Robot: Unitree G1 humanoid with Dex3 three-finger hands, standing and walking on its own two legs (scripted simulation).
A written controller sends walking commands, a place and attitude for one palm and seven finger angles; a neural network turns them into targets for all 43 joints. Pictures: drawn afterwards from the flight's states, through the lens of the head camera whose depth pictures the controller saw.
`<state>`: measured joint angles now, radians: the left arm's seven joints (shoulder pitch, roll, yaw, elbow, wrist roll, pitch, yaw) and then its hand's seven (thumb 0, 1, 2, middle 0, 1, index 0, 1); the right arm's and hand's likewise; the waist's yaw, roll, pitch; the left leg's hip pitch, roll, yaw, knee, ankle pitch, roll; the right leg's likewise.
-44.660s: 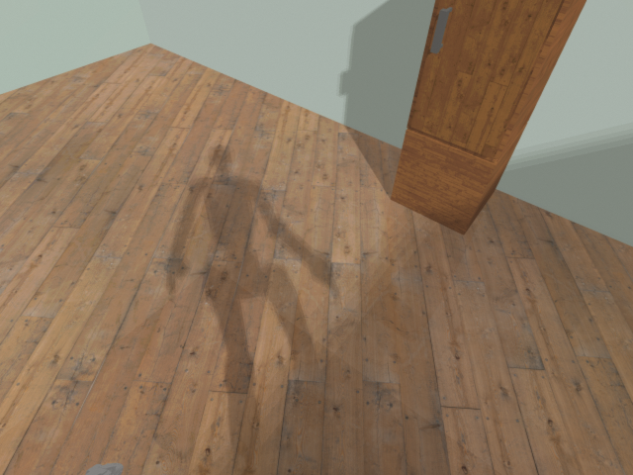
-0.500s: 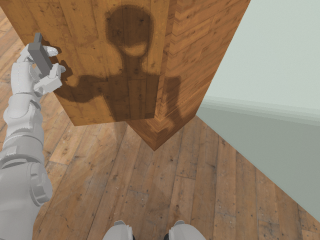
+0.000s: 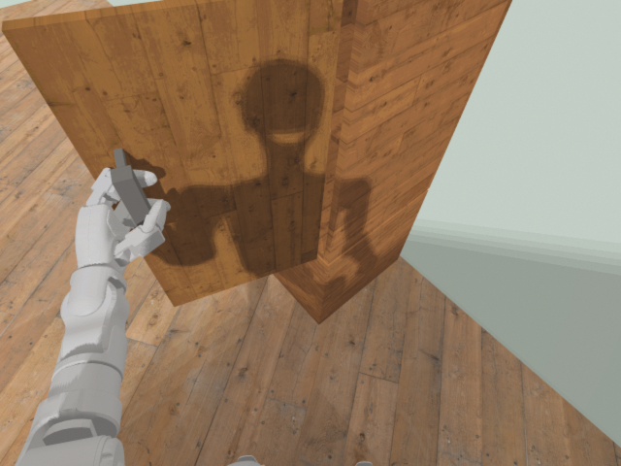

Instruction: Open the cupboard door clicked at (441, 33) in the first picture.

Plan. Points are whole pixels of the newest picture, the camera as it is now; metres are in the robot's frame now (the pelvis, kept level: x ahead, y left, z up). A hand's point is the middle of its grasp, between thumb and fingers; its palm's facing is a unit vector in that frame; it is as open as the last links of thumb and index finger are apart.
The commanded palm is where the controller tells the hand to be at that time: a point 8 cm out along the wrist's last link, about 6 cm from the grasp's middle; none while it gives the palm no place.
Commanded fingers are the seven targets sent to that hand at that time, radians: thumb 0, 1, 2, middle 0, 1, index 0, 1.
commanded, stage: pull the door open along its arc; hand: left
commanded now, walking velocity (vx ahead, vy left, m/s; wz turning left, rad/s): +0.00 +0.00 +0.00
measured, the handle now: (137, 196) +0.45 +0.24 +0.07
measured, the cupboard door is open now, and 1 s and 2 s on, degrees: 71 100 100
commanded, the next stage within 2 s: open thumb and fingers to let go in 0.44 s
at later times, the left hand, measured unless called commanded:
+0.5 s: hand (237, 298) +0.30 +0.09 +0.08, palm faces +0.53 -0.85 +0.00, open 6.8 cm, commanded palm +0.24 +0.12 +0.07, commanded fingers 0.00 0.90 0.90 -0.40 -1.35 -0.40 -1.35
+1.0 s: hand (240, 298) +0.30 +0.08 +0.08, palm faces +0.53 -0.85 -0.01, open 11.8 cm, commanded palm +0.25 +0.11 +0.07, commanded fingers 0.00 -0.50 0.30 -0.28 -1.10 -0.28 -1.10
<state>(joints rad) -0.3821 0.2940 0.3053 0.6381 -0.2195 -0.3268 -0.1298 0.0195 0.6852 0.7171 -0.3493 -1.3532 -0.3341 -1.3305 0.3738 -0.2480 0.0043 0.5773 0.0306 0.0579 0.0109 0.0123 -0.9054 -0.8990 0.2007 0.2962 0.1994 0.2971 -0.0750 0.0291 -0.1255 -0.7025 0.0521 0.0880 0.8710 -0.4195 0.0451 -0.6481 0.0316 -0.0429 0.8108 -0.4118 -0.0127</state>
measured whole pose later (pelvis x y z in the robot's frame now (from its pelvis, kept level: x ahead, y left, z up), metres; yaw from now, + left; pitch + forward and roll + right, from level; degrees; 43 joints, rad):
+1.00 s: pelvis +0.00 -0.05 +0.00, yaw +5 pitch +8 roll +1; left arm 0.03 -0.09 -0.10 0.15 0.05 -0.18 0.56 0.01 -0.12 0.46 -0.27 -1.22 -0.28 -1.22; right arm 0.22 -0.20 0.00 0.59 -0.05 0.05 -0.01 0.02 -0.91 -0.90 0.20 0.30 0.20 0.30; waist 0.00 0.03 -0.11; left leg -0.56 0.02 0.01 0.81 -0.38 -0.02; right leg -0.51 0.00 -0.12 0.83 -0.46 -0.07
